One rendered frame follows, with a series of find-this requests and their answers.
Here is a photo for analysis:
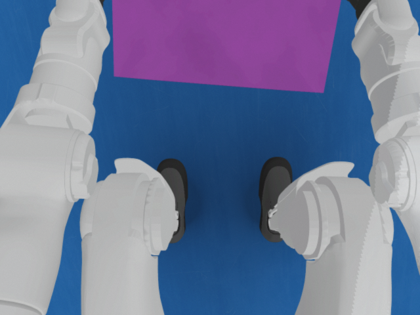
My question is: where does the right robot upper arm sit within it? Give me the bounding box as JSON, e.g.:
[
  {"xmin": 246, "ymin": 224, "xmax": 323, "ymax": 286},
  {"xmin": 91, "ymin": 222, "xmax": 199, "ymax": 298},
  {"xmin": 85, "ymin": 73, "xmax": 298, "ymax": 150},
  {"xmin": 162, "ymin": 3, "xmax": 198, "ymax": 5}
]
[{"xmin": 369, "ymin": 135, "xmax": 420, "ymax": 275}]

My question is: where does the carton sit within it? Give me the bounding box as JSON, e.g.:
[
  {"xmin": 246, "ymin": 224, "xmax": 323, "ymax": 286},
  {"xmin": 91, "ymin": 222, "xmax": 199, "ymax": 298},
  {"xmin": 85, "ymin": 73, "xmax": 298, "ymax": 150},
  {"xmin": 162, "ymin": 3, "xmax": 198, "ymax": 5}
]
[{"xmin": 112, "ymin": 0, "xmax": 341, "ymax": 93}]

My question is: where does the robot left shin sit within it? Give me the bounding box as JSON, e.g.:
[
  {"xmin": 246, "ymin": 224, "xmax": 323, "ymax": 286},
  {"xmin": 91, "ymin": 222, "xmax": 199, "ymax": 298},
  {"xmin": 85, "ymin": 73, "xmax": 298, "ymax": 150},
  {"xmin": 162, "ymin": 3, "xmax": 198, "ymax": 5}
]
[{"xmin": 80, "ymin": 158, "xmax": 179, "ymax": 242}]

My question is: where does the robot right hand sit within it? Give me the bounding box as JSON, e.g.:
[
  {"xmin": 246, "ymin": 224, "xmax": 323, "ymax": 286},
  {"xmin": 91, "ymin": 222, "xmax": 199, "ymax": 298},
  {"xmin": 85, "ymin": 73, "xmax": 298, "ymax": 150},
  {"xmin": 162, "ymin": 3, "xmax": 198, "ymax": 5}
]
[{"xmin": 347, "ymin": 0, "xmax": 371, "ymax": 20}]

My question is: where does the left robot upper arm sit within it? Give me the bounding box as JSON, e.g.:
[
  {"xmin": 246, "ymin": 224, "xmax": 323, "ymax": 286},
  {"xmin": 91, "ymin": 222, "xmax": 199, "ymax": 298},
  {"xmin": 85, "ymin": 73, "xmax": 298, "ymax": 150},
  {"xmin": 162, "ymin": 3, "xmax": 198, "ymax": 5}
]
[{"xmin": 0, "ymin": 123, "xmax": 98, "ymax": 315}]

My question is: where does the right robot forearm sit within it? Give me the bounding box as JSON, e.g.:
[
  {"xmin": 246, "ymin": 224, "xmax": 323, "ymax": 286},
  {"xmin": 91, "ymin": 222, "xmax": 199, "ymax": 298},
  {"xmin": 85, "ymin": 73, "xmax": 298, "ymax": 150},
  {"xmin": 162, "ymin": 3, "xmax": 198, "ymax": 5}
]
[{"xmin": 352, "ymin": 0, "xmax": 420, "ymax": 144}]

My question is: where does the right robot foot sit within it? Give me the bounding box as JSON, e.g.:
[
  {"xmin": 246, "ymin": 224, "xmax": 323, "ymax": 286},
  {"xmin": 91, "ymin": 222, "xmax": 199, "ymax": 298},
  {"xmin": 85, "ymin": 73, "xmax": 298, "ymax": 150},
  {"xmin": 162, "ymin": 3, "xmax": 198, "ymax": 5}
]
[{"xmin": 259, "ymin": 157, "xmax": 293, "ymax": 242}]

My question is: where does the left robot forearm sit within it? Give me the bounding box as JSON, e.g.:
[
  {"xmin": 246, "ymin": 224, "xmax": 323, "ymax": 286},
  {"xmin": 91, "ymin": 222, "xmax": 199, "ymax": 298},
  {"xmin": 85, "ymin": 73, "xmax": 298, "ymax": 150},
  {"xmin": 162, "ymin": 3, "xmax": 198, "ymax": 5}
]
[{"xmin": 0, "ymin": 0, "xmax": 110, "ymax": 135}]

